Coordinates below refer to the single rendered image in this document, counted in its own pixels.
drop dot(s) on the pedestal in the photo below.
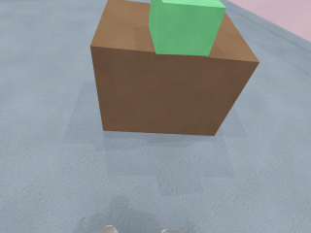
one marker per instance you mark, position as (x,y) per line
(142,91)

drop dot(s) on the carton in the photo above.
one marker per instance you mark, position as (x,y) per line
(185,27)

